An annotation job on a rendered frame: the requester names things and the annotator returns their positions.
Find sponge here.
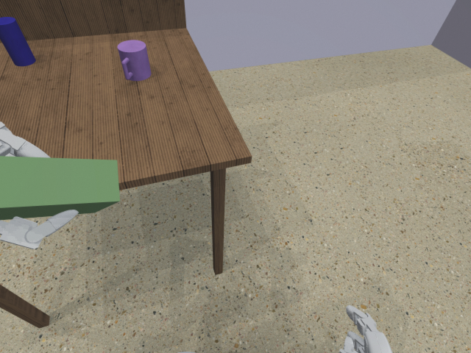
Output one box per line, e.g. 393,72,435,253
0,156,120,220

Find left robot hand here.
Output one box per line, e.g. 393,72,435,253
0,122,79,249

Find table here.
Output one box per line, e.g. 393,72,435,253
0,0,252,328

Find right robot hand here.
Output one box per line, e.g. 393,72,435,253
339,305,392,353

